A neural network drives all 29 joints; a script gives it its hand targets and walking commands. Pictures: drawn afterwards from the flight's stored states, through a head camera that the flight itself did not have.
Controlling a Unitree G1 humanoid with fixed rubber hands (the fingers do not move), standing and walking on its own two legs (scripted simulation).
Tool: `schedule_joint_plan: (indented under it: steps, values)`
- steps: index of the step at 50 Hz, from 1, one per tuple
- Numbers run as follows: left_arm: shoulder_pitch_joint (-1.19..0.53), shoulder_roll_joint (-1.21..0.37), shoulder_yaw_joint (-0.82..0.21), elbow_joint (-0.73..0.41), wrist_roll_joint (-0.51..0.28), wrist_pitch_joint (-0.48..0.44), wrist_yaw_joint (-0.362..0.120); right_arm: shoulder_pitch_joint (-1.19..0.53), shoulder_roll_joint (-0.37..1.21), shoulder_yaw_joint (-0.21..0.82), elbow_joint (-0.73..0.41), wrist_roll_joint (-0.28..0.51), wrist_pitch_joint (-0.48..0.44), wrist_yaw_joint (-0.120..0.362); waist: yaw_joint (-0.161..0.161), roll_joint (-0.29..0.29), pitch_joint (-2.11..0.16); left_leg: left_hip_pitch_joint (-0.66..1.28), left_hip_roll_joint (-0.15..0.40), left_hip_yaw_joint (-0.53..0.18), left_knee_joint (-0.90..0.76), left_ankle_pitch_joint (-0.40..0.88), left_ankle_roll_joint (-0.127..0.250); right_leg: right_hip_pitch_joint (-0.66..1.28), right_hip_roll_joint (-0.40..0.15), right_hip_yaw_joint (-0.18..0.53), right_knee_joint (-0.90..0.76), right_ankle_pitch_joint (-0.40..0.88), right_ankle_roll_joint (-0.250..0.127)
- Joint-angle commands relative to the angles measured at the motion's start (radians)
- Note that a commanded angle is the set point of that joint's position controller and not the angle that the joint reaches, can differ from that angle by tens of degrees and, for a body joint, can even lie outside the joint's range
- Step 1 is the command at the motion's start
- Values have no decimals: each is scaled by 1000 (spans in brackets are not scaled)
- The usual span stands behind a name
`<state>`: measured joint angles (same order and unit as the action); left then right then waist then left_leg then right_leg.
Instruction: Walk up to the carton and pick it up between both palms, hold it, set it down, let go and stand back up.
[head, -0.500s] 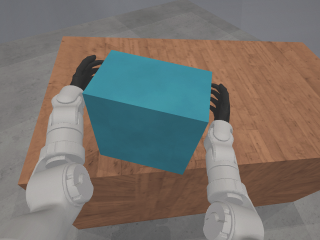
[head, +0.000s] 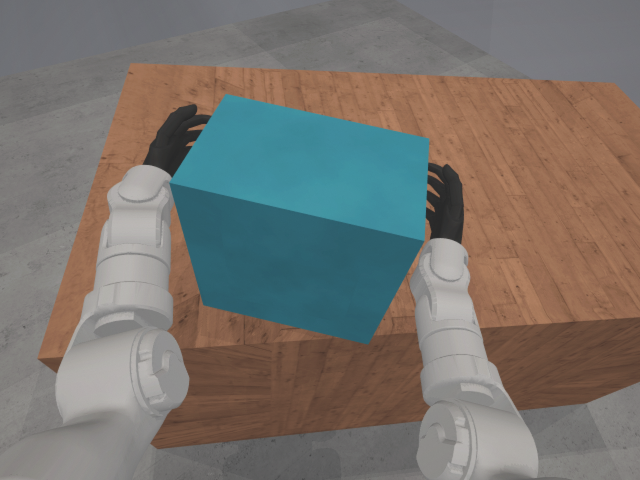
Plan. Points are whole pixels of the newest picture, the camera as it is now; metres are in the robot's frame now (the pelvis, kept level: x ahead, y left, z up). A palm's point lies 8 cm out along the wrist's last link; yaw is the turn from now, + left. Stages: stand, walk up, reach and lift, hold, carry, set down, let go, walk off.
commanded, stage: reach and lift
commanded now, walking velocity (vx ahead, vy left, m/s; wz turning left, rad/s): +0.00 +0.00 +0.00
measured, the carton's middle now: (303, 231) +0.42 +0.00 +0.05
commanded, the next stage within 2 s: none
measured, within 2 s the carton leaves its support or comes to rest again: leaves its support in 0.72 s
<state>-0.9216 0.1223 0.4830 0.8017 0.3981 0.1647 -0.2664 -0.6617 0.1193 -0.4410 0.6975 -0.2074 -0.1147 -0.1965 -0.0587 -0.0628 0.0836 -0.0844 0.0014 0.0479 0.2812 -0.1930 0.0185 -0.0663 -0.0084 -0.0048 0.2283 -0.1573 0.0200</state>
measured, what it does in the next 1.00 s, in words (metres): stands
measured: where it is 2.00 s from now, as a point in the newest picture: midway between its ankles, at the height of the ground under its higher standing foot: outside the picture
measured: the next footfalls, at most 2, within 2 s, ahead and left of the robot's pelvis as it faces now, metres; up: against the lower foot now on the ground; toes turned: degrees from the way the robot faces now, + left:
none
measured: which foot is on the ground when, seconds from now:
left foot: down 0.00-1.00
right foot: down 0.00-1.00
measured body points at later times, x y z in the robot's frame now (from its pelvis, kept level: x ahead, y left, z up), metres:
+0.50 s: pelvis +0.00 +0.00 +0.00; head +0.02 +0.04 +0.45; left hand +0.43 +0.18 +0.13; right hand +0.39 -0.17 +0.11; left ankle -0.03 +0.10 -0.75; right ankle -0.02 -0.13 -0.75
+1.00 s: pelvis -0.04 -0.01 +0.00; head -0.07 +0.02 +0.45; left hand +0.38 +0.17 +0.18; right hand +0.35 -0.18 +0.15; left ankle -0.03 +0.10 -0.75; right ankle -0.02 -0.13 -0.75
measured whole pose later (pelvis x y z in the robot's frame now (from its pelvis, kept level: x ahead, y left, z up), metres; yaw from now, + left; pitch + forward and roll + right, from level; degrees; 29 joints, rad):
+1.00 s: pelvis -0.04 -0.01 +0.00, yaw +2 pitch -8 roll +0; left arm -0.81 0.06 0.39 0.54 0.36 0.46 -0.16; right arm -0.71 -0.01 -0.27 0.78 -0.03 0.09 -0.17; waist -0.06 -0.06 0.06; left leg 0.01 0.00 0.02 0.26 -0.14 0.01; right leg 0.03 -0.01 -0.03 0.23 -0.13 0.01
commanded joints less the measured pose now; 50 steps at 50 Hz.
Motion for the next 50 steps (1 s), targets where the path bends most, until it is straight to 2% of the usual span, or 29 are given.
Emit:
schedule_joint_plan:
  steps: [1, 4, 5, 8, 10, 12, 15, 17, 20, 21, 24, 25, 27, 28, 29, 30, 32, 33, 34, 35, 36, 37, 38, 39, 40, 43, 45, 46, 50]
  values:
    - [-320, -352, -184, -16, -20, -17, 6, -361, 353, 325, 15, -24, -5, 143, 14, 85, -352, 136, -12, 75, 13, 396, -17, 128, 32, -109, 35, 388, 37]
    - [-311, -348, -181, -21, -29, -15, 3, -359, 360, 329, 14, -22, 2, 144, 15, 62, -330, 128, -17, 80, 6, 381, -10, 163, 29, -103, 37, 424, 42]
    - [-303, -371, -201, -55, -36, -13, 4, -358, 362, 336, 5, -15, 2, 143, 7, 68, -352, 132, -17, 75, 6, 389, -13, 178, 29, -101, 46, 460, 44]
    - [-297, -369, -196, -48, -41, 3, 0, -384, 369, 356, -29, -5, 14, 140, 17, 51, -348, 93, -24, 76, -11, 326, -2, 213, 21, -92, 44, 453, 48]
    - [-309, -375, -222, -64, -54, 5, -3, -386, 365, 353, -24, -5, 16, 137, 1, 48, -355, 100, -24, 73, -11, 330, -8, 217, 25, -99, 46, 461, 54]
    - [-293, -399, -254, -117, -61, 12, 5, -374, 357, 384, -29, 25, 14, 139, 6, 69, -386, 156, -21, 71, 16, 432, -25, 204, 36, -109, 49, 487, 44]
    - [-291, -398, -269, -147, -58, 34, 5, -365, 337, 385, -25, 46, 25, 141, -8, 95, -371, 165, -24, 66, 23, 435, -35, 186, 39, -112, 34, 436, 36]
    - [-261, -403, -273, -143, -59, 55, 12, -400, 318, 405, -60, 71, 20, 146, 18, 96, -364, 179, -16, 61, 28, 455, -37, 173, 42, -110, 23, 403, 24]
    - [-263, -413, -306, -190, -84, 79, 15, -403, 305, 410, -77, 82, 31, 140, -12, 81, -375, 195, -23, 56, 33, 448, -35, 178, 44, -113, 29, 433, 36]
    - [-266, -415, -302, -194, -84, 84, 17, -423, 308, 420, -95, 90, 31, 143, 1, 76, -393, 185, -25, 58, 32, 441, -35, 188, 42, -111, 29, 429, 35]
    - [-252, -433, -348, -233, -104, 98, 21, -415, 299, 430, -94, 108, 35, 144, -21, 101, -404, 212, -23, 45, 45, 483, -49, 177, 46, -116, 29, 448, 30]
    - [-246, -447, -357, -252, -104, 105, 24, -426, 298, 449, -114, 121, 35, 144, -12, 100, -425, 223, -22, 46, 50, 496, -51, 181, 48, -116, 31, 456, 28]
    - [-260, -459, -405, -306, -125, 116, 30, -431, 290, 462, -118, 142, 40, 146, -32, 115, -443, 243, -18, 35, 60, 531, -65, 168, 57, -122, 28, 441, 19]
    - [-257, -456, -403, -292, -129, 123, 32, -431, 280, 460, -111, 145, 44, 147, -32, 109, -421, 237, -20, 32, 59, 527, -62, 158, 56, -121, 22, 425, 19]
    - [-251, -457, -412, -323, -136, 125, 37, -451, 278, 482, -139, 162, 42, 151, -17, 102, -435, 246, -20, 28, 66, 549, -65, 156, 60, -122, 27, 437, 18]
    - [-275, -452, -430, -328, -149, 128, 37, -455, 276, 482, -142, 166, 44, 149, -34, 101, -447, 237, -23, 30, 65, 533, -63, 160, 57, -120, 23, 429, 18]
    - [-289, -454, -434, -349, -154, 128, 42, -484, 278, 498, -157, 179, 49, 152, -20, 107, -473, 238, -27, 24, 62, 529, -63, 164, 54, -116, 30, 442, 22]
    - [-292, -471, -450, -359, -162, 133, 43, -472, 277, 483, -150, 177, 55, 153, -42, 109, -466, 239, -26, 21, 55, 505, -65, 169, 54, -113, 27, 425, 23]
    - [-306, -496, -489, -404, -184, 136, 47, -517, 279, 499, -205, 186, 44, 153, -45, 117, -515, 255, -24, 12, 67, 538, -74, 171, 60, -118, 33, 441, 19]
    - [-303, -478, -462, -380, -174, 142, 48, -508, 275, 493, -169, 186, 54, 154, -36, 105, -466, 241, -26, 16, 62, 522, -71, 164, 57, -117, 25, 422, 20]
    - [-287, -487, -464, -360, -178, 153, 45, -539, 271, 504, -197, 190, 55, 155, -33, 89, -479, 237, -30, 17, 61, 510, -63, 175, 57, -114, 26, 429, 21]
    - [-295, -491, -482, -411, -193, 153, 49, -548, 282, 533, -232, 206, 56, 154, -24, 75, -538, 243, -33, 15, 66, 531, -62, 201, 58, -112, 39, 473, 26]
    - [-306, -488, -484, -409, -201, 158, 50, -570, 285, 550, -242, 219, 63, 153, -20, 74, -546, 229, -37, 13, 63, 513, -56, 205, 53, -108, 44, 483, 30]
    - [-288, -479, -463, -383, -186, 171, 49, -577, 278, 556, -227, 224, 78, 153, -8, 68, -503, 212, -37, 13, 52, 476, -49, 212, 50, -102, 41, 463, 31]
    - [-301, -484, -473, -408, -194, 177, 50, -581, 287, 564, -235, 233, 88, 154, -12, 66, -523, 211, -35, 15, 48, 451, -47, 217, 50, -102, 42, 444, 31]
    - [-323, -463, -379, -290, -141, 212, 30, -573, 263, 475, -116, 182, 134, 165, -12, 46, -329, 142, -35, 27, -31, 215, -18, 147, 36, -99, -6, 194, 28]
    - [-302, -440, -320, -271, -99, 247, 20, -550, 243, 445, -51, 176, 160, 172, 7, 43, -228, 136, -27, 38, -61, 150, -6, 130, 35, -102, -21, 101, 18]
    - [-307, -426, -291, -269, -88, 256, 14, -551, 248, 443, -42, 178, 168, 172, 16, 23, -218, 129, -27, 43, -66, 142, 4, 132, 32, -95, -19, 98, 22]
    - [-396, -464, -372, -374, -144, 269, 24, -659, 268, 484, -138, 224, 150, 169, -6, 54, -400, 193, -32, 41, -9, 265, -14, 137, 44, -105, -1, 162, 18]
